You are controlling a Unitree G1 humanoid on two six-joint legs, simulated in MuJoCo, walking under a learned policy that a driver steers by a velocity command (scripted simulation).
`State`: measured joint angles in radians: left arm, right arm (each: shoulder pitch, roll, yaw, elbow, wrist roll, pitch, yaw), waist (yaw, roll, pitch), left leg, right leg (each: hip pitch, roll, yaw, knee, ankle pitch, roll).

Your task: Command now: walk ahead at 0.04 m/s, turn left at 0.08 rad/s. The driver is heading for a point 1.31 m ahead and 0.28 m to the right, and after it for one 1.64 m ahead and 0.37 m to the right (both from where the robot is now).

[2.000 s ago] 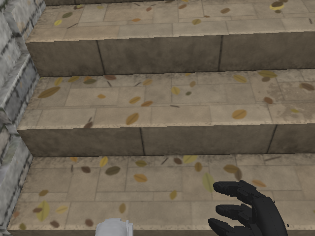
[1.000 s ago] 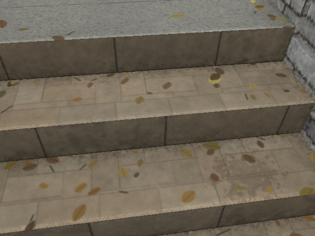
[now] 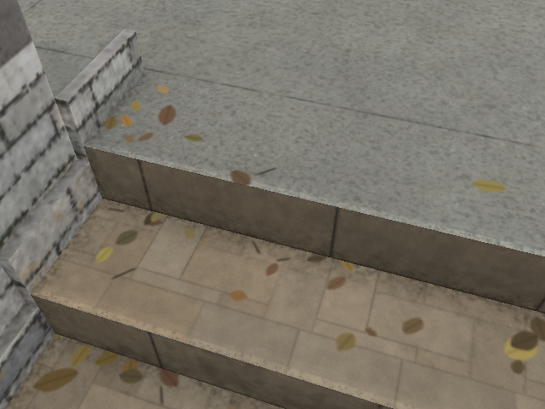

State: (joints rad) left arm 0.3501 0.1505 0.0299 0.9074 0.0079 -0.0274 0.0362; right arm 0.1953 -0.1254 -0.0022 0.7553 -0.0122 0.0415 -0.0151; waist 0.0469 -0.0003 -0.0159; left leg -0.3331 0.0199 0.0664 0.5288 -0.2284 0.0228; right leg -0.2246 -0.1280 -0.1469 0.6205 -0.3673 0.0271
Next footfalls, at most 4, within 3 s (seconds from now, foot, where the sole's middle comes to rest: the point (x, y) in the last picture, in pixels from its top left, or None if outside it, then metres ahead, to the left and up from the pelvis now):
0.22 right None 0.01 -0.15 -0.77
1.48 right None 0.26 -0.12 -0.60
2.02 left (252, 293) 0.63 0.10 -0.44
2.58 right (378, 160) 0.86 -0.15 -0.27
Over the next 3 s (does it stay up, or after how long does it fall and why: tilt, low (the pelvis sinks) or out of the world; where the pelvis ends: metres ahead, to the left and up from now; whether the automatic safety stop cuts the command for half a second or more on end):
stays up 0.91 -0.13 0.51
